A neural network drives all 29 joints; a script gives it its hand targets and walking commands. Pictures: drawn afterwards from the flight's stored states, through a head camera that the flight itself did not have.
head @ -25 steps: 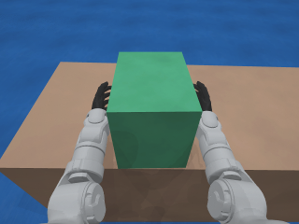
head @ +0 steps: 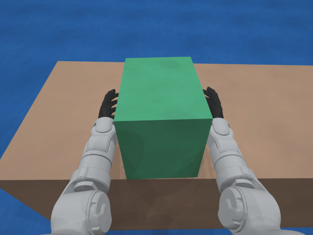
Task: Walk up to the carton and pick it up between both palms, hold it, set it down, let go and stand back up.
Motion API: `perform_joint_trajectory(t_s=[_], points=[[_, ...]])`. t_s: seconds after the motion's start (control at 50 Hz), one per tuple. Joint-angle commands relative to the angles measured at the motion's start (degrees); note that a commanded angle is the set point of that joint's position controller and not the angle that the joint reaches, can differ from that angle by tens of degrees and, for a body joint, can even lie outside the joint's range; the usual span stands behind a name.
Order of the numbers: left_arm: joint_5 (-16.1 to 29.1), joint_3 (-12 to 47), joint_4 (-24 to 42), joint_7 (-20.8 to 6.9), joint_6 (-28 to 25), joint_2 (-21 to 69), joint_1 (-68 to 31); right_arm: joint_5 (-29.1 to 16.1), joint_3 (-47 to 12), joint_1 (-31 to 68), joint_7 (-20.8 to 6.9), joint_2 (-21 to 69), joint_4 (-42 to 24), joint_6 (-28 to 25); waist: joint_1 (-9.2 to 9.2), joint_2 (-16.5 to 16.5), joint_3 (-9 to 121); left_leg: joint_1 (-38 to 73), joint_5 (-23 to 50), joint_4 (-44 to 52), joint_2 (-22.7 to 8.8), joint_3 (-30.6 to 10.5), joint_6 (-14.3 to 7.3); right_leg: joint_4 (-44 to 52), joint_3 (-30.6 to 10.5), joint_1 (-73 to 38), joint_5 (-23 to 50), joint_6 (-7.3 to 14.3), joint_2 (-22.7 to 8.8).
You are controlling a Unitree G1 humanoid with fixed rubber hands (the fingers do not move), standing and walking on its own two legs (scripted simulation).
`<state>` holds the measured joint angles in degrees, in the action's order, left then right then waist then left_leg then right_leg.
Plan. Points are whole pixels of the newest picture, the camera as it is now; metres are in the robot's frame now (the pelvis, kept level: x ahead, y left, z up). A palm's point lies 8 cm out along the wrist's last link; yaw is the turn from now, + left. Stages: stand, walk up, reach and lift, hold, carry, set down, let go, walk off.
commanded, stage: set down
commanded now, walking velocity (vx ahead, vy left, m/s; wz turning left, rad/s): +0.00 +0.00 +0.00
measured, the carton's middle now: (160, 115) +0.44 -0.02 +0.06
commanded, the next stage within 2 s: none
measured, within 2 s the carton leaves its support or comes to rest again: rests again in 0.86 s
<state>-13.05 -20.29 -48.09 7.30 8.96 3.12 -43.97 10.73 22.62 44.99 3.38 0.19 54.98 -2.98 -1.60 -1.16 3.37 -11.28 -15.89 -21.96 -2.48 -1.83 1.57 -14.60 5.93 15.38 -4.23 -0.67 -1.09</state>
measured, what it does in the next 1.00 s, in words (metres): stands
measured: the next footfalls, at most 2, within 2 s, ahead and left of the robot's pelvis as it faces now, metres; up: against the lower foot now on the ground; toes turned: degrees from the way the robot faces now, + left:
none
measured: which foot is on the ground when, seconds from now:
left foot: down 0.00-1.00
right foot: down 0.00-1.00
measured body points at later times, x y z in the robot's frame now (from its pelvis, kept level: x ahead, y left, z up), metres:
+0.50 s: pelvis +0.00 +0.00 +0.00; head +0.03 +0.00 +0.45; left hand +0.42 +0.13 +0.07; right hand +0.41 -0.16 +0.08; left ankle -0.06 +0.13 -0.75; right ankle +0.03 -0.13 -0.75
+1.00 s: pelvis -0.02 +0.00 -0.01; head +0.03 +0.00 +0.44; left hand +0.44 +0.13 +0.08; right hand +0.43 -0.17 +0.09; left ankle -0.06 +0.13 -0.75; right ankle +0.03 -0.13 -0.75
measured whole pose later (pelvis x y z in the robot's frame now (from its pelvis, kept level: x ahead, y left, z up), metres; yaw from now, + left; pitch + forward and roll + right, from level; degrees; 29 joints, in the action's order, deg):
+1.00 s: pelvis -0.02 +0.00 -0.01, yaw -4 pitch +12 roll -2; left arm 1.3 -9.9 -61.7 12.2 2.3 -3.3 -53.2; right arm -3.8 10.0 52.9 5.2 -7.2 63.5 -0.5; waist 2.5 -0.6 7.3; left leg -23.2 -17.1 -28.2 -3.5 1.8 1.5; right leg -19.2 2.2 28.2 -3.1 -0.2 0.0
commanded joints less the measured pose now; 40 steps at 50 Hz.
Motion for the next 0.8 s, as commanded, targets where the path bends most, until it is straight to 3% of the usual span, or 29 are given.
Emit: perform_joint_trajectory(t_s=[0.0,0.12,0.18,0.42,0.52,0.6,0.66,0.7,0.74,0.76,0.78], points=[[1.52,17.17,9.97,-6.90,-5.31,32.24,-44.78,1.16,-15.39,42.11,-8.93,29.23,-7.61,-4.70,-0.91,0.06,38.09,-0.96,31.34,0.71,3.66,4.39,4.99,-7.24,0.63,-31.27,27.74,0.55,3.31],[1.95,18.78,10.07,-6.37,-7.22,33.16,-43.76,1.76,-16.38,41.29,-9.04,29.73,-8.55,-6.39,-0.76,-0.21,40.26,-1.76,34.04,-0.25,3.35,4.34,5.25,-8.00,0.69,-31.58,30.68,0.80,3.33],[1.06,17.48,8.39,-6.95,-7.23,32.13,-42.73,2.61,-15.78,40.34,-8.89,29.63,-8.27,-6.34,-0.85,0.63,37.87,-4.42,29.17,1.24,3.53,4.69,4.39,-7.56,0.12,-32.56,28.64,0.67,2.66],[-1.66,13.16,4.43,-8.28,-9.56,29.87,-40.95,8.16,-9.94,37.14,-9.89,27.88,-5.58,-8.45,-0.95,1.21,35.01,-5.02,24.48,3.03,3.26,5.94,4.14,-6.42,0.87,-30.67,22.17,0.53,2.29],[-2.72,11.44,2.21,-8.06,-10.88,28.02,-39.27,9.60,-8.78,37.21,-10.21,26.40,-6.42,-9.76,0.28,1.10,34.94,-6.32,23.13,3.34,3.15,6.48,3.72,-6.65,0.81,-30.29,20.81,0.59,2.06],[-3.64,9.50,0.86,-8.21,-11.13,25.38,-38.37,10.28,-7.55,35.44,-10.02,24.82,-4.52,-9.48,0.08,2.14,31.76,-6.82,21.64,3.89,3.27,6.89,3.31,-6.41,0.60,-30.94,20.28,0.08,1.91],[-2.52,8.98,0.58,-7.01,-11.77,18.91,-37.78,8.99,-6.54,34.52,-9.01,18.08,-4.35,-9.71,0.27,1.51,33.26,-6.59,22.25,3.37,3.26,7.43,3.62,-6.82,0.21,-30.48,20.12,0.20,2.14],[-0.28,7.79,1.50,-4.43,-12.99,8.38,-38.74,5.77,-5.88,34.53,-7.18,6.37,-4.51,-9.57,1.16,1.15,37.13,-5.85,24.89,2.26,3.20,7.97,4.09,-7.90,-0.44,-29.32,21.42,0.26,2.73],[-0.01,6.76,2.19,-3.08,-13.53,7.72,-40.84,4.84,-5.20,36.01,-5.59,7.64,-4.04,-8.83,1.50,1.86,34.81,-8.11,23.11,1.97,3.30,8.07,3.28,-7.39,-1.12,-27.95,18.50,0.02,2.40],[1.23,6.23,1.47,-2.02,-13.67,1.69,-40.78,2.88,-5.02,35.87,-4.73,1.13,-4.04,-8.40,2.02,1.51,36.41,-8.73,23.16,1.64,3.34,8.40,3.40,-8.06,-1.73,-28.09,18.98,0.33,2.59],[2.03,5.67,1.05,-1.18,-13.69,0.49,-41.37,1.39,-5.25,37.13,-3.79,0.93,-4.08,-7.86,2.54,1.97,34.74,-10.99,21.47,1.53,3.28,8.23,2.91,-8.14,-2.42,-27.85,17.48,0.40,2.40]])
